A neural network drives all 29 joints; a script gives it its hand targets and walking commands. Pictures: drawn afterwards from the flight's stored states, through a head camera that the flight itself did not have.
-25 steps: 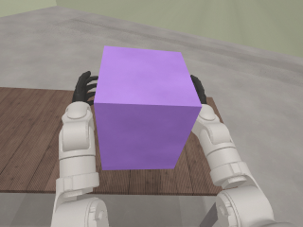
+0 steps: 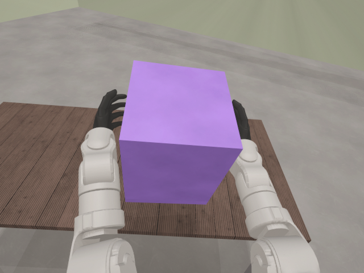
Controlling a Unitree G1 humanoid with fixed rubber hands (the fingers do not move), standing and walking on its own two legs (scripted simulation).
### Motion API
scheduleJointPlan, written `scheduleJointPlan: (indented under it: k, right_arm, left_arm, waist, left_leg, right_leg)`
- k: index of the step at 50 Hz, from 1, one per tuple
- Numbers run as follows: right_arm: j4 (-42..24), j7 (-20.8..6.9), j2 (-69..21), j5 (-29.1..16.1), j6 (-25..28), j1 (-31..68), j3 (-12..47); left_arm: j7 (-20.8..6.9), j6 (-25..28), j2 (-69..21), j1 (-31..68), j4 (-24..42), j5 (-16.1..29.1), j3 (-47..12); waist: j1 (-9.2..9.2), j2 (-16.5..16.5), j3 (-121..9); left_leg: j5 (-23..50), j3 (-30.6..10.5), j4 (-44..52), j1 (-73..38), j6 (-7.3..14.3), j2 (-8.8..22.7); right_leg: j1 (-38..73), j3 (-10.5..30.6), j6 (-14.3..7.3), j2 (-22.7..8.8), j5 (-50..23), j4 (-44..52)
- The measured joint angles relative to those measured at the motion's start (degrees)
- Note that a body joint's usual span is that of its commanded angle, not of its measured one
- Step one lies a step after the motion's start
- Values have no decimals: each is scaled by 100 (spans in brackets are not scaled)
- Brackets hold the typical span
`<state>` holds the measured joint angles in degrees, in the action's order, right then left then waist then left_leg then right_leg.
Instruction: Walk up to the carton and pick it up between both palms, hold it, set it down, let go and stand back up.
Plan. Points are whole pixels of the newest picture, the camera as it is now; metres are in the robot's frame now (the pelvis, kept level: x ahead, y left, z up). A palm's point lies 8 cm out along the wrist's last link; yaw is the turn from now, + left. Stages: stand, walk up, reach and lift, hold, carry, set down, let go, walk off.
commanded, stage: set down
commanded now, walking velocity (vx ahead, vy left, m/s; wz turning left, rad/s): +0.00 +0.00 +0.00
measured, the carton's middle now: (173, 139) +0.38 +0.01 +0.13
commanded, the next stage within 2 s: none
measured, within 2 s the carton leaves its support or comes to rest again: neither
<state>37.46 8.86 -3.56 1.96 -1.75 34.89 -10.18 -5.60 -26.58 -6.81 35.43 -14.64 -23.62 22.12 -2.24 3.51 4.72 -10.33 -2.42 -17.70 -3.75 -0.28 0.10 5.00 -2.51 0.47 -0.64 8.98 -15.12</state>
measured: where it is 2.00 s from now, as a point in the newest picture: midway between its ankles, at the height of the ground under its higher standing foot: outside the picture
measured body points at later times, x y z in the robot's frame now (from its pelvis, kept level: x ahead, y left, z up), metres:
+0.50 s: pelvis +0.01 +0.00 +0.00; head +0.00 +0.04 +0.45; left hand +0.39 +0.14 +0.13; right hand +0.38 -0.15 +0.12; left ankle +0.01 +0.12 -0.75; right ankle +0.01 -0.12 -0.75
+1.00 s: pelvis +0.01 +0.00 +0.00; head +0.01 +0.02 +0.45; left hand +0.41 +0.13 +0.09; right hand +0.39 -0.16 +0.09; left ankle +0.01 +0.12 -0.75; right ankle +0.01 -0.12 -0.75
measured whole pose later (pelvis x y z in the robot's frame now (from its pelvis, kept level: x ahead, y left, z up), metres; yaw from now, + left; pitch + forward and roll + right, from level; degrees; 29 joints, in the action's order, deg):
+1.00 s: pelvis +0.01 +0.00 +0.00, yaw -1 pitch -3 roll -1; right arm 50.3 7.2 -2.5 8.4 13.4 33.5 -17.6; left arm 0.5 -7.2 -6.7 35.0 -35.9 -19.9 21.2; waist -0.6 2.6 3.5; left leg -10.1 -0.6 -17.6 4.0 -0.7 1.4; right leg -1.9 -2.9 0.1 0.1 7.2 -12.6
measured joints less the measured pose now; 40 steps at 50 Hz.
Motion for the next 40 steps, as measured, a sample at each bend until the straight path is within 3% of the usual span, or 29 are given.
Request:
scheduleJointPlan:
  k: [10,22,30,40]
  right_arm:
    - [93,54,163,-156,813,-388,202]
    - [277,87,330,-397,872,-335,395]
    - [477,42,218,-203,1019,-399,187]
    - [920,-134,125,244,1294,-254,-397]
  left_arm:
    - [414,645,76,-456,-111,414,-550]
    - [512,688,32,-468,-213,356,-572]
    - [511,892,44,-509,-518,380,-541]
    - [599,1418,50,-224,-1401,416,-392]
  waist:
    - [17,72,180]
    - [-44,123,66]
    - [32,63,31]
    - [118,-23,-92]
  left_leg:
    - [-87,-77,-197,375,-35,61]
    - [-121,20,-165,440,-17,80]
    - [-115,37,-184,543,-4,71]
    - [-40,87,-113,714,-15,89]
  right_leg:
    - [-184,-132,-21,57,-58,136]
    - [-274,-83,-8,60,-50,168]
    - [-358,-100,7,43,-71,183]
    - [-556,-94,-8,48,-137,218]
